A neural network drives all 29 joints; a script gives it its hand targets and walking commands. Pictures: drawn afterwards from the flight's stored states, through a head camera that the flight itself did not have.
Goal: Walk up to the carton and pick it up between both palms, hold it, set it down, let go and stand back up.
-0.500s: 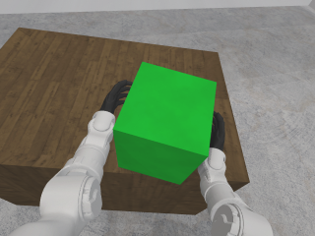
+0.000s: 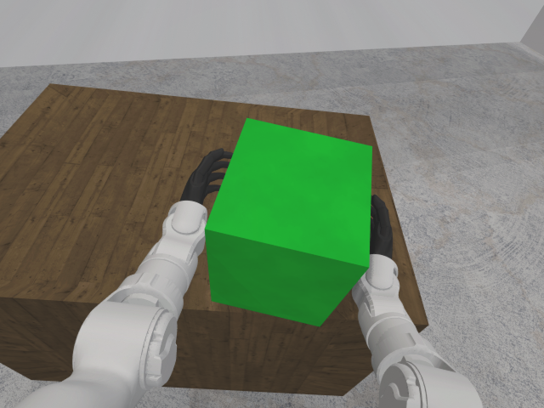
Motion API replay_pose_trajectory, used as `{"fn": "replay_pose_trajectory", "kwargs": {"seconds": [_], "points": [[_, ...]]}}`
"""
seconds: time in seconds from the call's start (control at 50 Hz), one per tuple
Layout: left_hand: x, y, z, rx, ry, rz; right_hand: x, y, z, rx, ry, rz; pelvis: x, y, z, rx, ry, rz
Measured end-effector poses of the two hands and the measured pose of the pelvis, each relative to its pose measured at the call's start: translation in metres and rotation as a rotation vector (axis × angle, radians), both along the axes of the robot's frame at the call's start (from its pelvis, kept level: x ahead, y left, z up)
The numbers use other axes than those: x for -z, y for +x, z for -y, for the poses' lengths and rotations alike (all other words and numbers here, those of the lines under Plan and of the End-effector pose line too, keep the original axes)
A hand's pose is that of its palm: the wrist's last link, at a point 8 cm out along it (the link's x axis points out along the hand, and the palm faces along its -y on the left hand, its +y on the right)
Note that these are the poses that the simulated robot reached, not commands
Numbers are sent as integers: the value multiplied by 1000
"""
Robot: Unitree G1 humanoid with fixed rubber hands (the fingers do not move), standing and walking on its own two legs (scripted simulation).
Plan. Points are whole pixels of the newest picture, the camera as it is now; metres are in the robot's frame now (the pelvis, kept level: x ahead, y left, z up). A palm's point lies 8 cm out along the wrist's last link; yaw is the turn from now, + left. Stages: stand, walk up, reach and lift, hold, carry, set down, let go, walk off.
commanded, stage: reach and lift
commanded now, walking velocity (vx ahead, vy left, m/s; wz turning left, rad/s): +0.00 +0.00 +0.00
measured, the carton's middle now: (285, 229) +0.40 -0.06 +0.03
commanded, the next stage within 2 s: none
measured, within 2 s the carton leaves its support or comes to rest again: neither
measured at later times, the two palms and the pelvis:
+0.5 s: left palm (191, 166) +0.41 +0.08 +0.16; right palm (397, 215) +0.34 -0.20 +0.13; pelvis -0.01 +0.00 +0.00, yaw +0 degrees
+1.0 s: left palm (180, 159) +0.39 +0.10 +0.19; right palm (402, 201) +0.34 -0.19 +0.16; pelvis -0.02 -0.01 +0.00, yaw +1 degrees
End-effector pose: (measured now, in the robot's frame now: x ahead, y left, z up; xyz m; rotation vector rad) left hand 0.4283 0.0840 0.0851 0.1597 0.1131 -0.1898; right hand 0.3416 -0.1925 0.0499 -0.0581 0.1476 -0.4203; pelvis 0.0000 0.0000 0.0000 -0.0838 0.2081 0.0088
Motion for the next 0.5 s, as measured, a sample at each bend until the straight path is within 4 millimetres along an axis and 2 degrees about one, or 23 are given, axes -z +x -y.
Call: {"fn": "replay_pose_trajectory", "kwargs": {"seconds": [0.36,0.5], "points": [[-55,-8,1,-53,57,-30,-54,5,5,-51,25,-45,-1,-6,1,-2,2,30],[-78,-16,-1,-92,-20,-67,-75,3,4,-72,41,-53,-2,-10,4,-6,6,77]]}}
